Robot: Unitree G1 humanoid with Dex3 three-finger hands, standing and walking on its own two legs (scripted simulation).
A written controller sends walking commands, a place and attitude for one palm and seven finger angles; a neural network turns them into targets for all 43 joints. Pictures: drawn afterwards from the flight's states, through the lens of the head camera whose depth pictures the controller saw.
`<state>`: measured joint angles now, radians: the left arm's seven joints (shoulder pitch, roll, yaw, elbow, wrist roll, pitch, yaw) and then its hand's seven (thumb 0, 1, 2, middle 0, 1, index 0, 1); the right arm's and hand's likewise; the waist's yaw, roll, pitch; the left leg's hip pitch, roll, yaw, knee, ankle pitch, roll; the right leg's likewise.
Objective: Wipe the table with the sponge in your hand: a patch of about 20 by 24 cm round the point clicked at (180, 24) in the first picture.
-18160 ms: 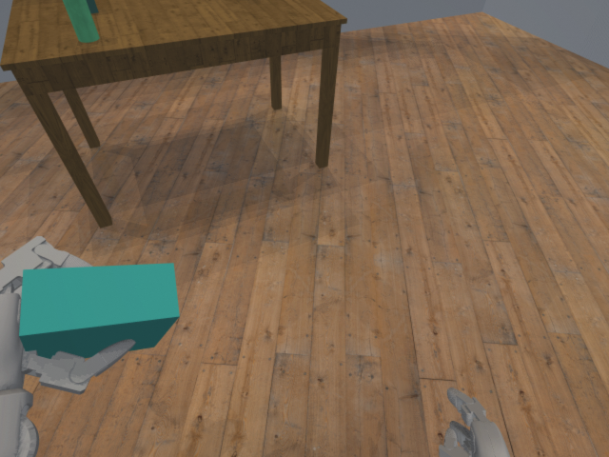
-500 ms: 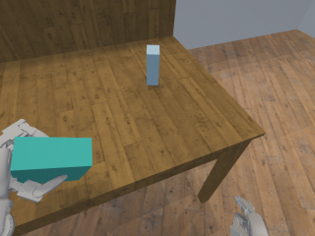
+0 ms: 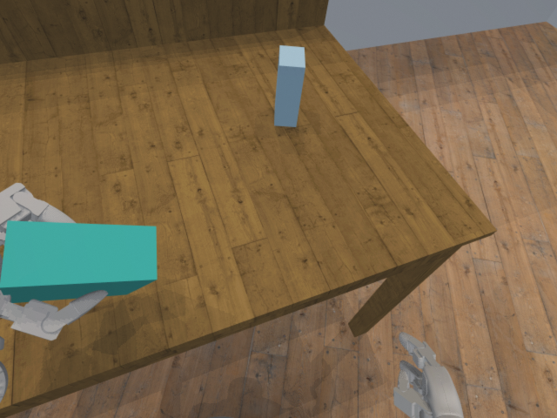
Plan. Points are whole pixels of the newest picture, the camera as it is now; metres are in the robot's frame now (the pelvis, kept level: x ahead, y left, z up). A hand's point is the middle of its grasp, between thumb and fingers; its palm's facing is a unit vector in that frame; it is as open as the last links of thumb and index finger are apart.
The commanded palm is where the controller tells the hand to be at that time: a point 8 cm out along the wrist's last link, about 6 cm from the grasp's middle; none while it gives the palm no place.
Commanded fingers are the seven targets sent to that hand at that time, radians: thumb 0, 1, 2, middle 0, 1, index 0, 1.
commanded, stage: come to a stop and stand still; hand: left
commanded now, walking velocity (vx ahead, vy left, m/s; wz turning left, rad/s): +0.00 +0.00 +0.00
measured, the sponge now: (100, 265) +0.24 +0.22 +0.12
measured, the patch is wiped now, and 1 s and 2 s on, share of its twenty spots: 0.00 0.00 0.00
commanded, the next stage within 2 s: look again from close up in 0.22 s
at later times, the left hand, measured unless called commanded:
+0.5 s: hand (39, 279) +0.21 +0.26 +0.15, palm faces +0.36 -0.84 -0.40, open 9.7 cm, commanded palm +0.15 +0.29 +0.18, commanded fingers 0.00 0.10 1.30 -1.20 -1.60 -1.20 -1.60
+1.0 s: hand (52, 284) +0.21 +0.24 +0.15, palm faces +0.28 -0.76 -0.59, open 9.7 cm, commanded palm +0.15 +0.28 +0.18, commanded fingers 0.00 0.10 1.30 -1.20 -1.60 -1.20 -1.60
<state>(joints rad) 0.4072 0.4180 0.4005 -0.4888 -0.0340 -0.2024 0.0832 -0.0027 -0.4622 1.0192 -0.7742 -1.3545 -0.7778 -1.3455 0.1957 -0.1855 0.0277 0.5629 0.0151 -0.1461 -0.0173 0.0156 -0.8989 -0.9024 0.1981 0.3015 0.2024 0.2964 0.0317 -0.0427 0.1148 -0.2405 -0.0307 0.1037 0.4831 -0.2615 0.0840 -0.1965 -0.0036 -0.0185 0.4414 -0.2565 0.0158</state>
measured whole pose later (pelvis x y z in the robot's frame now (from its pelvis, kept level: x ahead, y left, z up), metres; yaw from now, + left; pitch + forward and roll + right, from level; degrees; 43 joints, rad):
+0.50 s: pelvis -0.01 +0.00 +0.00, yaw +0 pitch +0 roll -2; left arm 0.43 0.39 0.36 -0.47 -0.04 -0.19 0.09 0.00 -0.46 1.02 -0.77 -1.36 -0.77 -1.35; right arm 0.20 -0.19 0.03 0.55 0.02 -0.11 -0.03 0.01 -0.90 -0.90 0.20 0.30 0.20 0.30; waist 0.03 -0.02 0.06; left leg -0.23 -0.03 0.10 0.45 -0.24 0.09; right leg -0.16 0.00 -0.03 0.38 -0.22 0.02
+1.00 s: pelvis -0.02 -0.01 -0.01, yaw +2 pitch -1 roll +0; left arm 0.30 0.49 0.33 -0.46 0.05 0.16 -0.03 0.00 -0.45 1.02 -0.76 -1.37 -0.76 -1.36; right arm 0.13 -0.25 0.05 0.57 0.02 -0.06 0.01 0.02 -0.90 -0.90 0.20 0.30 0.20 0.30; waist 0.03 0.03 0.01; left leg -0.27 -0.04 0.08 0.53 -0.25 0.07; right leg -0.24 0.00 -0.01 0.54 -0.29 0.00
